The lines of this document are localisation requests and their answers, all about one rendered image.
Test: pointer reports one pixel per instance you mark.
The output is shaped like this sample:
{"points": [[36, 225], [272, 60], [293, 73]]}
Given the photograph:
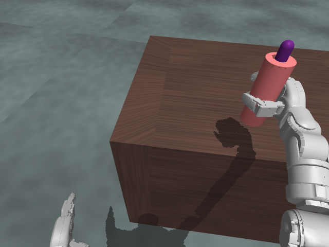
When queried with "right robot hand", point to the right robot hand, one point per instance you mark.
{"points": [[291, 95]]}

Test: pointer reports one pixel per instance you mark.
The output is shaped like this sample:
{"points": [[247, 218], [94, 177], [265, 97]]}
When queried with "left robot hand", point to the left robot hand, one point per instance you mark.
{"points": [[64, 225]]}

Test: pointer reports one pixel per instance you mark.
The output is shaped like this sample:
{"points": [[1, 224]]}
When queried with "right robot arm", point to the right robot arm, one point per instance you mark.
{"points": [[307, 162]]}

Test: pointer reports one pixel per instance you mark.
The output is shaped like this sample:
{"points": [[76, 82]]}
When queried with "bottle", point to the bottle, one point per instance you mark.
{"points": [[273, 74]]}

